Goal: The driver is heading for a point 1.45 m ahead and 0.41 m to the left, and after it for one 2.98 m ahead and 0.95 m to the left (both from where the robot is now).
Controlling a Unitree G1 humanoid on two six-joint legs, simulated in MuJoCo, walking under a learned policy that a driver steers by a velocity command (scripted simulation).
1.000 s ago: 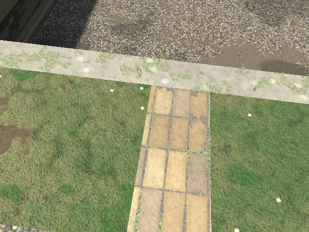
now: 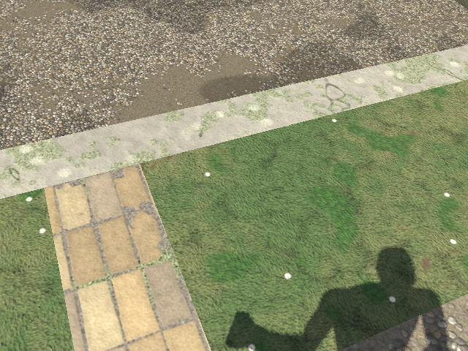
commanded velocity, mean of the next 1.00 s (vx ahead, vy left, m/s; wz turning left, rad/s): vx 0.11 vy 0.00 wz -0.03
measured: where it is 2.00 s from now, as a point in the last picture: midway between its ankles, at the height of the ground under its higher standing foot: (222, 329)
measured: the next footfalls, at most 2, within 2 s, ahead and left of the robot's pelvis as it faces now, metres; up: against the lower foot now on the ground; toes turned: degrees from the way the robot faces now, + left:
right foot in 0.18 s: +0.20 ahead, -0.15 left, +0.00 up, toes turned +0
left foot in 0.52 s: +0.22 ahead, +0.09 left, +0.00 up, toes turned +0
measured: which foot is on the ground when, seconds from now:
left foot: down 0.00-0.18, up 0.20-0.50, down 0.52-1.00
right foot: up 0.00-0.16, down 0.18-1.00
